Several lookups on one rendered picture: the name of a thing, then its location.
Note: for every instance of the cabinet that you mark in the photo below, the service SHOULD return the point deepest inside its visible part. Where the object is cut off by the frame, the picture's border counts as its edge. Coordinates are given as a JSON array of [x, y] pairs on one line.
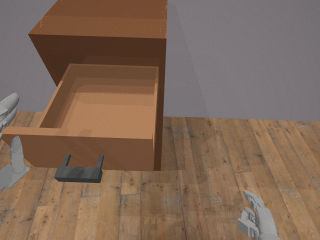
[[106, 32]]

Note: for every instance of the robot left hand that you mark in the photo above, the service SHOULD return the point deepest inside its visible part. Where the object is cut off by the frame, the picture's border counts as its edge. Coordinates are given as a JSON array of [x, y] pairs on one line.
[[10, 174]]

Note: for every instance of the handle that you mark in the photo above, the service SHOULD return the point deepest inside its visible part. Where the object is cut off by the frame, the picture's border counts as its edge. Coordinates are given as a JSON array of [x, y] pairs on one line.
[[65, 173]]

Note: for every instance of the drawer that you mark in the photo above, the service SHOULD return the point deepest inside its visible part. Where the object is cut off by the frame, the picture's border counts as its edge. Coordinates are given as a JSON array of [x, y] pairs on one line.
[[96, 109]]

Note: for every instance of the robot right hand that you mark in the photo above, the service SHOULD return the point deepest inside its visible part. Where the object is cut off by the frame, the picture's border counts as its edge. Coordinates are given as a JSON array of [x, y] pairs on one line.
[[260, 222]]

